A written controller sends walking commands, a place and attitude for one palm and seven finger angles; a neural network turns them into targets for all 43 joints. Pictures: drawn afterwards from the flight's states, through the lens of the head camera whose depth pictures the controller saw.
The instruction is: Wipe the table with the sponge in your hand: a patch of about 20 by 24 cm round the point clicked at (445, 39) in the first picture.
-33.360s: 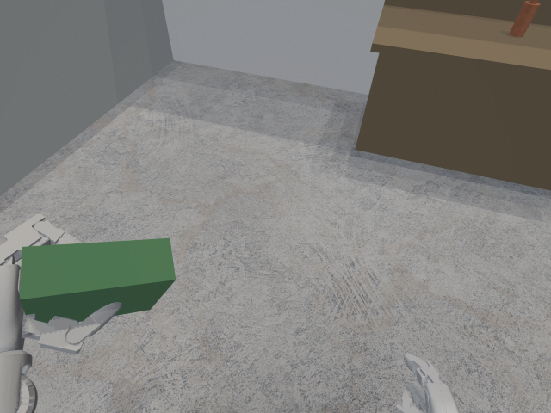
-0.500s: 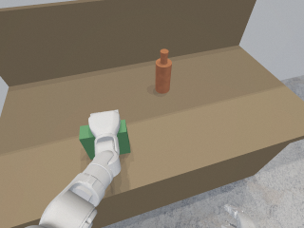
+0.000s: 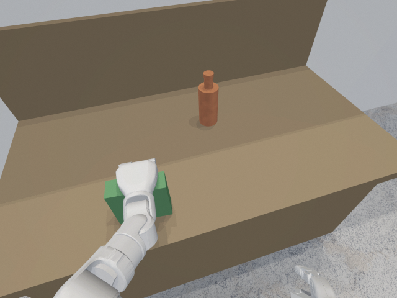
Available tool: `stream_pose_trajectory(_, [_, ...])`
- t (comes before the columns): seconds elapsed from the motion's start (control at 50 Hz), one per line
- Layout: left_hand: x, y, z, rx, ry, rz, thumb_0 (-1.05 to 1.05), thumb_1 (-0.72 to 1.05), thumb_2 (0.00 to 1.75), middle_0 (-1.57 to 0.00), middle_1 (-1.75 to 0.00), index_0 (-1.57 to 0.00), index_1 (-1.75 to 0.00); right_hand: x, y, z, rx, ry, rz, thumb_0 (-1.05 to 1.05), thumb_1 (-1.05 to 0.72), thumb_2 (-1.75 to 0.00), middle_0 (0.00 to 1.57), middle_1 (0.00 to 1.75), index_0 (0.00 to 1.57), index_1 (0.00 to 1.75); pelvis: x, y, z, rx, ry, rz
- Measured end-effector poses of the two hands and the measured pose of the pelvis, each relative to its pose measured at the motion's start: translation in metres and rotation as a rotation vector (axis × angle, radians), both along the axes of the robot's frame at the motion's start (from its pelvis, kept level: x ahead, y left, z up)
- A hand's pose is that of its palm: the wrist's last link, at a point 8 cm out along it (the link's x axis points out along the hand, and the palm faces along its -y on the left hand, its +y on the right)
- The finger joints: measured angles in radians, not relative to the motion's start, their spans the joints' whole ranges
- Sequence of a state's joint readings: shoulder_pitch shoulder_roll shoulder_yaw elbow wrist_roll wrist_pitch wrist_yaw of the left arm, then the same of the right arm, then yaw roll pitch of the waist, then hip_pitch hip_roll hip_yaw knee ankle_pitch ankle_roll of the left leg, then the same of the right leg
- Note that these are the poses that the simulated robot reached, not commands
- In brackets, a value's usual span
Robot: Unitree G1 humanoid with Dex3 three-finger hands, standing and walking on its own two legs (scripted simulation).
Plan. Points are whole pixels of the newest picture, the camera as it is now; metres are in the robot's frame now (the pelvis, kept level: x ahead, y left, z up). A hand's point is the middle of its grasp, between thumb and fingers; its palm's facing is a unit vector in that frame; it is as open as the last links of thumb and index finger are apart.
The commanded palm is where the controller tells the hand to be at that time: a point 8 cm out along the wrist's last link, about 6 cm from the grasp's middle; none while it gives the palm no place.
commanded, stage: wipe back along the third lane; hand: left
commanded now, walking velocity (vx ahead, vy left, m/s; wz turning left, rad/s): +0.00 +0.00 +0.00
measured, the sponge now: (143, 203) +0.35 +0.18 -0.06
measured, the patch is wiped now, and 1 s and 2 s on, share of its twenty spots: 1.00 1.00 1.00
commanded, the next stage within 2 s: slide back across to the middle lane in 0.14 s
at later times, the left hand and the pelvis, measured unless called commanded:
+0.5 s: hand (135, 192) +0.34 +0.19 +0.00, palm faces -0.03 -0.07 -1.00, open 9.3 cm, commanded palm +0.29 +0.19 +0.04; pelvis +0.01 +0.00 +0.00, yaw -1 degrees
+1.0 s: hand (108, 205) +0.30 +0.24 +0.00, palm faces -0.03 -0.07 -1.00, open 9.3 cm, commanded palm +0.27 +0.24 +0.04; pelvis +0.00 +0.01 +0.00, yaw -1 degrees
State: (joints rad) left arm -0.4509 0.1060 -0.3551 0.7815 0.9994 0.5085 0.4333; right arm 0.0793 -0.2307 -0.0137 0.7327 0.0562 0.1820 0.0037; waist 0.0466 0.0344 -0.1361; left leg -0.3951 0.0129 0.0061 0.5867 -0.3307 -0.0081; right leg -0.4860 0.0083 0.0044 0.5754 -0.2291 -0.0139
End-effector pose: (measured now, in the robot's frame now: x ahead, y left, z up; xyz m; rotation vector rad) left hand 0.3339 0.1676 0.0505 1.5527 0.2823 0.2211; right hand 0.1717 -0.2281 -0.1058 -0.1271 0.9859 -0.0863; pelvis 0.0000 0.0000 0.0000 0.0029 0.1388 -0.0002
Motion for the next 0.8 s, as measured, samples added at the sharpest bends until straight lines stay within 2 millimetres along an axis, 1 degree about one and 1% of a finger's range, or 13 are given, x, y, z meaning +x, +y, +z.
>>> stream_pose_trajectory(0.1, [-0.006, -0.001, -0.001, -0.008, 0.004, 0.002, 0.01, -0.45, 1.12, -0.74, -1.49, -0.78, -1.49, 0.008, -0.002, 0.005, -0.004, -0.03, 0.005, 0.01, -0.91, -0.9, 0.2, 0.3, 0.2, 0.3, 0.0, -0.002, 0.001, 0.002, -0.01, 0.0])
stream_pose_trajectory(0.24, [-0.004, -0.001, -0.003, -0.014, 0.021, 0.005, 0.01, -0.45, 1.12, -0.75, -1.48, -0.78, -1.49, 0.019, -0.001, 0.01, -0.015, -0.061, 0.016, 0.01, -0.91, -0.9, 0.2, 0.3, 0.2, 0.3, -0.001, -0.003, 0.001, 0.003, -0.007, 0.0])
stream_pose_trajectory(0.42, [-0.006, 0.007, -0.001, -0.048, 0.007, 0.008, 0.0, -0.46, 1.12, -0.77, -1.46, -0.8, -1.47, 0.021, 0.002, 0.011, -0.009, -0.071, 0.004, 0.01, -0.91, -0.9, 0.2, 0.3, 0.2, 0.3, 0.003, -0.001, 0.001, 0.003, -0.01, -0.011])
stream_pose_trajectory(0.54, [-0.015, 0.022, 0.005, -0.059, -0.011, 0.046, 0.0, -0.47, 1.12, -0.77, -1.45, -0.81, -1.46, 0.021, 0.002, 0.014, -0.013, -0.075, -0.001, 0.01, -0.91, -0.9, 0.2, 0.3, 0.2, 0.3, 0.006, 0.001, 0.004, 0.003, -0.03, -0.02])
stream_pose_trajectory(0.68, [-0.03, 0.048, 0.007, -0.053, 0.019, 0.089, 0.0, -0.47, 1.12, -0.78, -1.45, -0.81, -1.46, 0.028, 0.003, 0.021, -0.03, -0.103, 0.008, 0.01, -0.9, -0.9, 0.2, 0.3, 0.2, 0.3, 0.006, 0.005, 0.005, 0.001, -0.051, -0.014])
stream_pose_trajectory(0.8, [-0.039, 0.058, 0.003, -0.065, 0.04, 0.057, 0.0, -0.47, 1.12, -0.77, -1.45, -0.81, -1.46, 0.037, 0.008, 0.025, -0.043, -0.137, 0.028, 0.01, -0.9, -0.9, 0.2, 0.3, 0.2, 0.3, 0.006, 0.009, 0.005, -0.002, -0.056, -0.005])
